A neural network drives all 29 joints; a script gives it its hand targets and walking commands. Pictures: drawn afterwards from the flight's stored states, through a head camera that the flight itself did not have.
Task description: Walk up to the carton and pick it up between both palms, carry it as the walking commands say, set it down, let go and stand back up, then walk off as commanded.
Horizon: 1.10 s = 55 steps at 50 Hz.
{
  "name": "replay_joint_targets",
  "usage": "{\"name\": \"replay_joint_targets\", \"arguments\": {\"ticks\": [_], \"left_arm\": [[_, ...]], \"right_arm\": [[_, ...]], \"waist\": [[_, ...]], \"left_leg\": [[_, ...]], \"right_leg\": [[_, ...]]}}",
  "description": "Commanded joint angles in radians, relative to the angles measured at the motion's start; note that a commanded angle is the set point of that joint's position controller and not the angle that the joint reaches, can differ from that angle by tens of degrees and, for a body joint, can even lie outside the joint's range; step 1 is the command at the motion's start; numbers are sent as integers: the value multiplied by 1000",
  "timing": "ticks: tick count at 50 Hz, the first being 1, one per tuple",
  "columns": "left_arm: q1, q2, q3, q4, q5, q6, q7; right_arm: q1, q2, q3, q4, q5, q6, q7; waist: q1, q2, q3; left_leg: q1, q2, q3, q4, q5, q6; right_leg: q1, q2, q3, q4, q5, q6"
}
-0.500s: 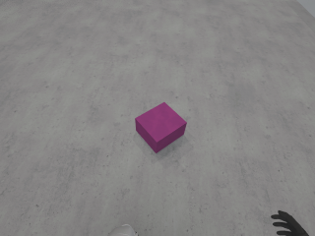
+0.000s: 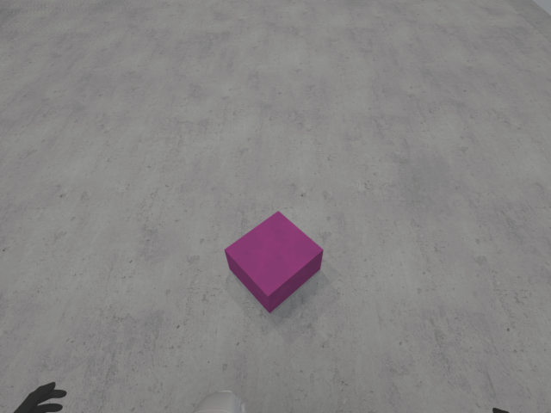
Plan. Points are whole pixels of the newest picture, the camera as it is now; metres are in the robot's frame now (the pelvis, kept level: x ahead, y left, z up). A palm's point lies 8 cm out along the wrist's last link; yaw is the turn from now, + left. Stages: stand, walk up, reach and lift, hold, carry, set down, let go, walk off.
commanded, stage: walk up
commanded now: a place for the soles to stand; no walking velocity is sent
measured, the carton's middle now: (274, 259) +0.73 +0.03 -0.69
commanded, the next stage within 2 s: none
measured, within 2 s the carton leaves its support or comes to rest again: neither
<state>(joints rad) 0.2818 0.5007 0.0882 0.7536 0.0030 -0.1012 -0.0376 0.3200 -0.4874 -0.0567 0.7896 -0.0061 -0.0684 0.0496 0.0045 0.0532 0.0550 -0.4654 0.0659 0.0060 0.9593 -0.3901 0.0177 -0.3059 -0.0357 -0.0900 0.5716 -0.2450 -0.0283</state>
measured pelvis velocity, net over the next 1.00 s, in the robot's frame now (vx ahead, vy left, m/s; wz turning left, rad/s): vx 0.25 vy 0.02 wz -0.03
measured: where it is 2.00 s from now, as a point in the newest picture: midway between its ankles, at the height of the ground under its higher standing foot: (331, 367)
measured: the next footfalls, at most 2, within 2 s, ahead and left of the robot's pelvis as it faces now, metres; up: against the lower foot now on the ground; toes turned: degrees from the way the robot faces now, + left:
left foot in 0.16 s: +0.20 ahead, +0.15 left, +0.00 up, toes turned +4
right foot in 0.48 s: +0.29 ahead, -0.12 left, +0.00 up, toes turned -4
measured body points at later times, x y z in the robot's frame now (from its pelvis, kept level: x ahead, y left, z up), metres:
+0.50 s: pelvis +0.17 +0.01 -0.01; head +0.18 +0.00 +0.44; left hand +0.29 +0.35 -0.09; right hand +0.22 -0.35 -0.09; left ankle +0.16 +0.15 -0.73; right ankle +0.25 -0.11 -0.73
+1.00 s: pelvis +0.25 +0.02 +0.00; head +0.26 +0.03 +0.45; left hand +0.36 +0.35 -0.12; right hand +0.39 -0.30 -0.10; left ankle +0.28 +0.15 -0.73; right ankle +0.25 -0.11 -0.73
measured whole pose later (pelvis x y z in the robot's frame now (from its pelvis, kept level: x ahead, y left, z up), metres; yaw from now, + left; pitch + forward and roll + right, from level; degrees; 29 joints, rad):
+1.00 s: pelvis +0.25 +0.02 +0.00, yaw -1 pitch -2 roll +0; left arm 0.13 0.43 0.00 0.98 -0.01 -0.04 0.00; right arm 0.06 -0.43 0.00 0.96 0.01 -0.03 0.00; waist 0.02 -0.01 0.06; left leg -0.31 0.05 0.03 0.63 -0.29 -0.01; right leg -0.26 -0.04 -0.02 0.62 -0.33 0.03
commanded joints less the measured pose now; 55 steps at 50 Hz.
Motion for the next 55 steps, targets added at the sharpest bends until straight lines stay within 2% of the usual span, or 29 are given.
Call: {"name": "replay_joint_targets", "arguments": {"ticks": [1, 5, 8, 9, 10, 11, 12, 14, 15, 17, 19, 21, 23, 24, 25, 26, 27, 28, 29, 31, 33, 36, 37, 38, 39, 41, 43, 47, 55], "left_arm": [[85, 228, 56, -39, 5, -6, 1], [48, 235, 43, -67, 7, 4, -10], [40, 189, 11, -76, 6, 15, -10], [49, 140, -8, -87, 4, 13, -5], [62, 102, -15, -103, -6, 15, 2], [69, 177, -2, -73, 5, 25, 20], [81, 194, 3, -50, -3, 23, 22], [107, 193, 13, -23, -1, 19, 16], [118, 179, 15, -9, 6, 20, 7], [90, 150, 19, -14, 10, 22, -8], [66, 135, 23, -17, 8, 18, -15], [76, 119, 25, 1, 9, 14, -12], [91, 132, 35, 15, 18, 7, 3], [130, 153, 42, 22, 19, 3, 15], [171, 235, 58, 18, 25, -5, 27], [187, 311, 72, 7, 16, -2, 29], [149, 294, 68, -2, 5, 4, 31], [105, 266, 59, -12, -2, 10, 36], [63, 244, 51, -23, -3, 15, 38], [25, 212, 32, -30, 8, 22, 38], [-9, 197, 15, -20, 10, 26, 37], [-58, 163, -13, -9, -9, 46, 38], [-69, 115, -28, -17, -13, 51, 39], [-20, 89, -37, 1, -22, 63, 41], [-27, 117, -29, 44, -22, 74, 48], [-27, 128, -30, 94, -3, 67, 48], [-102, 174, -27, 110, 1, 53, 46], [-151, 141, -46, 175, -14, 52, 49], [-235, 110, -63, 285, -14, 62, 47]], "right_arm": [[7, -141, -48, -53, -6, -9, 11], [-28, -134, -61, -53, -9, -9, 27], [54, -168, -79, -33, -19, -23, 18], [144, -218, -94, -23, -28, -31, 3], [170, -326, -114, -51, -21, -38, -9], [126, -322, -115, -69, 2, -37, -12], [92, -275, -103, -68, 8, -34, -16], [38, -226, -86, -75, 6, -26, -20], [23, -219, -83, -78, -1, -23, -19], [35, -228, -84, -87, -8, -23, -13], [19, -233, -84, -99, -6, -23, -6], [-29, -225, -75, -112, -2, -12, -5], [-31, -182, -52, -113, 3, 1, -6], [-14, -137, -34, -115, -1, 3, -11], [-32, -83, -17, -141, 0, 2, -13], [-27, -129, -29, -135, 1, 13, -29], [-13, -189, -45, -104, 7, 20, -41], [14, -192, -46, -85, 7, 18, -44], [44, -185, -47, -64, 6, 15, -47], [69, -143, -41, -25, 4, 14, -41], [56, -116, -34, 0, 7, 18, -41], [28, -130, -35, 24, -7, 15, -51], [18, -180, -43, 22, -17, 10, -56], [-66, -244, -46, -3, -3, 1, -57], [-114, -238, -38, 7, 2, 6, -53], [-196, -181, -11, 37, 9, 23, -51], [-194, -149, 2, 72, 17, 29, -50], [-242, -142, 10, 134, 17, 28, -49], [-356, -123, 22, 230, 17, 39, -48]], "waist": [[35, -229, -20], [20, -222, -8], [-49, -116, -31], [-102, 47, -78], [-121, 264, -85], [-97, 95, -77], [-66, 28, -39], [-36, 67, 0], [-39, 112, 3], [-52, 143, -5], [-46, 138, -4], [-17, 126, -9], [18, 56, -37], [48, -38, -58], [77, -242, -61], [75, -259, -75], [56, -165, -33], [36, -155, -12], [15, -177, -11], [2, -233, -30], [-6, -238, -70], [-34, -194, -89], [-30, -67, -97], [19, 82, -104], [20, 59, -82], [42, 21, -65], [0, -34, -50], [-3, 2, -119], [-3, -25, -106]], "left_leg": [[-84, 36, 14, -126, 32, -12], [98, -5, 80, -296, 157, -14], [352, -54, 77, -405, 128, 17], [490, 47, -112, -510, -43, 62], [550, 320, -606, -712, -297, 192], [482, 377, -657, -713, -302, 269], [418, 341, -557, -697, -219, 274], [329, 250, -327, -671, -68, 232], [280, 216, -238, -653, 28, 226], [225, 214, -188, -647, 102, 237], [174, 202, -158, -646, 63, 227], [107, 174, -119, -601, 42, 197], [12, 136, -61, -467, 50, 139], [-46, 97, -16, -324, 42, 104], [-222, -23, 76, -48, -38, 31], [-267, -38, -3, 74, -187, 17], [-257, -8, -93, 123, -163, 17], [-242, 10, -91, 112, -121, 13], [-196, 25, -65, 62, -95, 5], [-56, 8, 1, -40, -78, -6], [93, -15, 44, -145, -4, -5], [269, -33, 21, -362, 191, 25], [291, 87, -144, -437, 282, 49], [188, 246, -374, -529, 233, 131], [107, 247, -361, -522, 193, 178], [55, 144, -210, -459, 155, 96], [129, 54, -108, -395, 206, 32], [249, 81, -102, -425, 350, 46], [316, 82, -70, -536, 377, 29]], "right_leg": [[88, -241, 233, -242, 80, -223], [-39, -209, 189, -247, -165, -185], [-194, -158, 139, -58, -254, -131], [-288, -95, 73, 200, -157, -89], [-497, 51, 6, 495, -260, -18], [-489, 2, 165, 606, -249, -4], [-457, -25, 187, 605, -206, 5], [-371, -86, 145, 453, -165, 19], [-309, -82, 110, 382, -174, 26], [-235, -63, 69, 296, -170, 24], [-161, -45, 40, 193, -100, 16], [-51, -8, 6, 88, -14, 7], [120, 38, 7, 8, 28, -16], [212, 11, 82, -54, -41, -34], [272, -222, 470, -211, -258, -120], [231, -396, 718, -294, -300, -244], [207, -376, 659, -248, -212, -266], [171, -339, 565, -211, -101, -259], [129, -294, 459, -186, -14, -236], [34, -235, 292, -123, 311, -209], [-36, -215, 220, -60, 463, -187], [-144, -161, 183, 51, 209, -104], [-189, -111, 149, 134, 78, -53], [-134, -7, 77, 212, -131, 6], [-46, 1, 72, 202, -254, 8], [47, -30, 111, 45, -106, -9], [-13, -98, 212, -26, 34, -36], [33, -79, 161, -25, 160, -19], [105, -92, 155, -142, 223, -3]]}}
